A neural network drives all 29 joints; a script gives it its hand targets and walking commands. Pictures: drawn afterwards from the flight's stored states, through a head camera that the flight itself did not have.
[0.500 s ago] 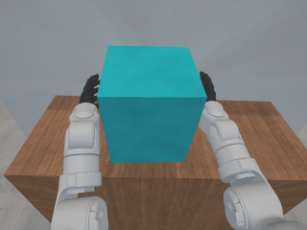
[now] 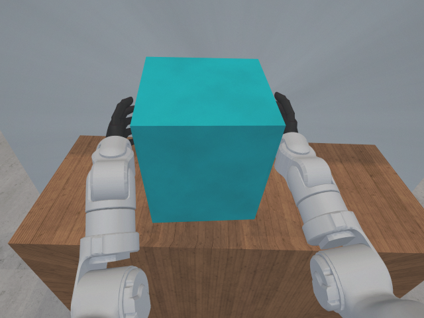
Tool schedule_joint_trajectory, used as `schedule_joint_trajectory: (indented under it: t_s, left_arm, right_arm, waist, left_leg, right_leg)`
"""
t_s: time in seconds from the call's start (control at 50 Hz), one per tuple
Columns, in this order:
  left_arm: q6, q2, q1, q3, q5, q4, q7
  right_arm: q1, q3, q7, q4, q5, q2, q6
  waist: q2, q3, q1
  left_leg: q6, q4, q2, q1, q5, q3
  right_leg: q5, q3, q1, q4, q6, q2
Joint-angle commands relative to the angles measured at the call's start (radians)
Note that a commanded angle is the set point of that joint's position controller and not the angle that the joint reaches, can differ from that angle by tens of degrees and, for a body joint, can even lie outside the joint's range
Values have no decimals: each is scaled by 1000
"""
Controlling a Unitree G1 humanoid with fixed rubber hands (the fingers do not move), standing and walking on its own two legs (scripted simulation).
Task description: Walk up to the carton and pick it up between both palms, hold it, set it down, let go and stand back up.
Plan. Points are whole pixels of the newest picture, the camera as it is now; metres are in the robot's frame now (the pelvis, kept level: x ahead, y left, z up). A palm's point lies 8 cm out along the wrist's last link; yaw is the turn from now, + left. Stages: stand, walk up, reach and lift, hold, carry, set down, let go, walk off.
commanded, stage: reach and lift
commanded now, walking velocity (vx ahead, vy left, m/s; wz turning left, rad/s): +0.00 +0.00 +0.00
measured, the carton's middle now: (203, 143) +0.40 -0.01 +0.17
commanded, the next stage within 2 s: hold in 0.12 s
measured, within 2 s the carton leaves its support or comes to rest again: neither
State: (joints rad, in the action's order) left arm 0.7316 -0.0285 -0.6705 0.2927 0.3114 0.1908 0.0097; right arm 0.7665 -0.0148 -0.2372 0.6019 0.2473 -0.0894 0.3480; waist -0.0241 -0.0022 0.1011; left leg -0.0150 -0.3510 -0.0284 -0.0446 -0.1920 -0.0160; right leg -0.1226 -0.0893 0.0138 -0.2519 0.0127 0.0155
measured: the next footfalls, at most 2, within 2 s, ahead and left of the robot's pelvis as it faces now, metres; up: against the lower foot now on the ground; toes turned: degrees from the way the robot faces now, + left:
none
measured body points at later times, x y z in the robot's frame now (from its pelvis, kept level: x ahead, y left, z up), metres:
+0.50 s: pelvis -0.01 +0.00 +0.00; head -0.06 +0.01 +0.45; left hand +0.38 +0.15 +0.22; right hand +0.38 -0.16 +0.22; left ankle +0.01 +0.12 -0.75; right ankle +0.02 -0.12 -0.75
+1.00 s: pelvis +0.00 +0.00 +0.00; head -0.06 +0.01 +0.45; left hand +0.38 +0.15 +0.22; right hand +0.38 -0.16 +0.22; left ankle +0.01 +0.12 -0.75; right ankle +0.02 -0.12 -0.75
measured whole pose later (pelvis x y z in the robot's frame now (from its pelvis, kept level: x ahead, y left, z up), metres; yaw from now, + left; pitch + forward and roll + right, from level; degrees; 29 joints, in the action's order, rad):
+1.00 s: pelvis +0.00 +0.00 +0.00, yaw +0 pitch -7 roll -1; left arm 0.80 -0.02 -0.70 0.32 0.33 0.17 0.04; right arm 0.80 -0.02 -0.26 0.58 0.25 -0.08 0.43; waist -0.01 -0.02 0.09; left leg -0.02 -0.35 -0.03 -0.04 -0.19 -0.02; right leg -0.13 -0.09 0.02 -0.27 0.01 0.01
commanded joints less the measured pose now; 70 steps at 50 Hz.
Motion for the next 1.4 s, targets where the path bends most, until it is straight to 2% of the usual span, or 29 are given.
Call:
schedule_joint_trajectory:
  t_s: [0.0,0.04,0.12,0.18,0.24,0.34,0.4,0.44,0.5,0.58,0.62,0.64,0.7,0.74,0.8,0.92,0.96,1.0,1.1,1.16,1.2,1.24,1.32,1.34,1.36,1.38]
  left_arm:
    - [-75,-618,-725,-519,-188,-175,109]
    - [-59,-604,-702,-490,-168,-139,112]
    - [-41,-606,-741,-498,-183,-158,119]
    - [-31,-598,-753,-477,-171,-145,121]
    - [-31,-602,-757,-485,-184,-146,128]
    - [-27,-586,-774,-445,-160,-97,135]
    - [-31,-589,-784,-450,-178,-107,139]
    - [-27,-575,-759,-425,-160,-89,144]
    - [-29,-573,-773,-411,-152,-88,153]
    - [-37,-600,-773,-475,-190,-152,144]
    - [-39,-599,-780,-477,-189,-154,135]
    - [-37,-598,-776,-480,-187,-152,134]
    - [-24,-589,-758,-456,-164,-138,136]
    - [-19,-580,-762,-446,-157,-133,142]
    - [-25,-596,-784,-471,-183,-146,141]
    - [-24,-590,-760,-453,-174,-122,142]
    - [-23,-590,-760,-458,-174,-139,144]
    - [-18,-582,-750,-450,-168,-132,147]
    - [-19,-582,-753,-464,-171,-171,146]
    - [-16,-579,-750,-468,-172,-161,148]
    - [-14,-574,-754,-452,-157,-139,151]
    - [-17,-578,-765,-440,-156,-141,152]
    - [-27,-592,-778,-468,-183,-150,142]
    - [-26,-586,-782,-461,-174,-136,142]
    - [-24,-584,-773,-450,-169,-129,142]
    - [-20,-590,-761,-454,-167,-117,145]
  right_arm:
    - [799,392,85,-385,117,679,-43]
    - [785,377,84,-352,108,669,-26]
    - [833,372,87,-378,111,683,-14]
    - [828,361,89,-338,103,688,2]
    - [842,360,86,-361,106,700,5]
    - [834,320,92,-286,88,689,18]
    - [851,331,92,-305,96,695,16]
    - [831,335,86,-286,98,688,22]
    - [833,323,84,-279,94,697,22]
    - [835,363,76,-359,130,695,14]
    - [849,377,77,-372,134,698,17]
    - [834,368,78,-358,131,698,20]
    - [828,354,83,-329,118,685,22]
    - [817,340,87,-305,110,680,26]
    - [856,347,89,-352,113,691,17]
    - [843,357,82,-348,112,688,27]
    - [826,354,81,-346,114,684,28]
    - [838,363,78,-363,120,687,27]
    - [811,370,77,-358,134,682,33]
    - [818,370,75,-367,135,682,34]
    - [809,351,77,-332,116,679,37]
    - [827,350,82,-336,112,689,31]
    - [856,365,82,-368,123,697,24]
    - [840,353,81,-343,115,692,29]
    - [839,355,82,-338,114,694,29]
    - [823,344,82,-329,112,686,30]
  waist:
    - [56,-441,7]
    - [47,-381,-2]
    - [46,-404,-9]
    - [35,-378,-18]
    - [36,-417,-9]
    - [50,-360,-11]
    - [39,-417,-9]
    - [33,-383,-15]
    - [34,-373,-16]
    - [62,-457,7]
    - [59,-429,-6]
    - [61,-413,-1]
    - [57,-368,-18]
    - [52,-367,-15]
    - [53,-419,-13]
    - [34,-412,-11]
    - [43,-412,-1]
    - [39,-407,-8]
    - [55,-414,-2]
    - [58,-406,-3]
    - [49,-361,-6]
    - [39,-374,-20]
    - [40,-426,-11]
    - [48,-397,-6]
    - [40,-384,-14]
    - [51,-375,-3]
  left_leg:
    - [-45,-15,76,119,375,10]
    - [-37,0,74,101,337,16]
    - [-30,15,72,73,283,22]
    - [-21,28,73,57,244,28]
    - [-22,21,74,57,254,28]
    - [-18,45,72,25,186,32]
    - [-18,34,73,41,224,31]
    - [-19,28,77,46,247,30]
    - [-15,42,79,27,214,34]
    - [-42,-5,81,91,346,21]
    - [-40,1,82,74,326,21]
    - [-37,6,81,68,308,21]
    - [-33,23,75,52,283,26]
    - [-29,31,74,49,257,30]
    - [-27,26,74,49,253,29]
    - [-24,22,79,54,261,29]
    - [-31,19,77,63,279,26]
    - [-25,16,83,57,279,31]
    - [-37,7,80,72,324,24]
    - [-36,7,82,72,309,27]
    - [-31,25,79,58,263,29]
    - [-22,33,78,46,243,34]
    - [-26,12,79,69,281,28]
    - [-26,19,79,61,261,29]
    - [-22,24,78,54,257,30]
    - [-25,28,78,52,247,30]
  right_leg:
    - [227,11,-143,-20,40,-92]
    - [186,12,-130,-10,37,-90]
    - [123,14,-127,-8,31,-88]
    - [85,16,-121,-5,33,-86]
    - [134,19,-140,-15,36,-84]
    - [54,17,-111,-2,31,-78]
    - [98,17,-137,-11,33,-83]
    - [126,17,-147,-11,36,-81]
    - [110,14,-150,-11,40,-78]
    - [223,12,-171,-30,39,-90]
    - [183,11,-149,-26,38,-92]
    - [163,10,-137,-23,37,-89]
    - [115,10,-132,-16,29,-89]
    - [96,9,-136,-14,29,-89]
    - [105,9,-143,-19,28,-90]
    - [121,13,-150,-14,33,-91]
    - [143,12,-156,-18,32,-90]
    - [153,15,-163,-16,36,-86]
    - [191,13,-175,-28,36,-89]
    - [181,14,-161,-26,37,-87]
    - [134,10,-140,-19,37,-85]
    - [114,12,-149,-17,34,-85]
    - [147,10,-149,-23,34,-89]
    - [127,11,-142,-17,35,-86]
    - [123,12,-141,-17,34,-88]
    - [119,14,-139,-14,33,-86]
